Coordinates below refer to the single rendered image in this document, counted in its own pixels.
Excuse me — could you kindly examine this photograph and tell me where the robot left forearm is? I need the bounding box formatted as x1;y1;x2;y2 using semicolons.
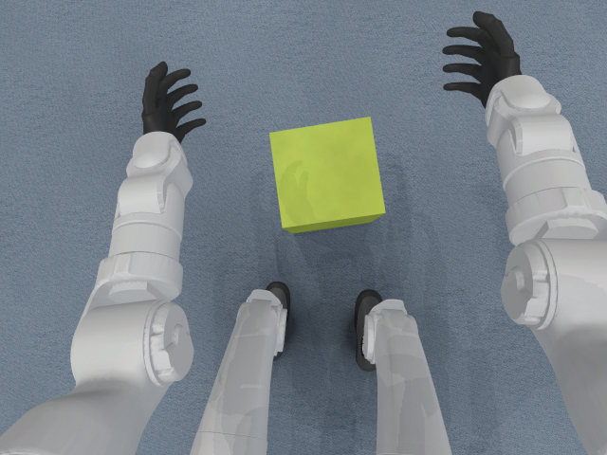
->
70;132;193;380

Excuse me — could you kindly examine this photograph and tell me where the robot left hand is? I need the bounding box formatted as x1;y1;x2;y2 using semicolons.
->
141;62;206;145

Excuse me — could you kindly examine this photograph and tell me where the carton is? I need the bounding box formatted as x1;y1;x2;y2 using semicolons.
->
269;117;386;234

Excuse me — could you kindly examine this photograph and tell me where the robot left upper arm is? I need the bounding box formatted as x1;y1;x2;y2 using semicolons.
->
0;299;194;455

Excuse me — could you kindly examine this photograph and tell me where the right robot shin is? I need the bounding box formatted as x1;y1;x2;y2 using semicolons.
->
362;300;418;361

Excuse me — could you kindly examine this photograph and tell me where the robot right hand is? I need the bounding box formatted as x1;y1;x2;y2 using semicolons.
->
442;11;522;109

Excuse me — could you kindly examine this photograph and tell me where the robot right forearm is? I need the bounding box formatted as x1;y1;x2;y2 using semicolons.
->
485;75;607;246

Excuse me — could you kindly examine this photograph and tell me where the right robot foot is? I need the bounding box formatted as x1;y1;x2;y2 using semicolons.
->
354;289;382;372

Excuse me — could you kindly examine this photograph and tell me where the robot right upper arm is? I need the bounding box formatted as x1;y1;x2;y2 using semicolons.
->
501;238;607;455

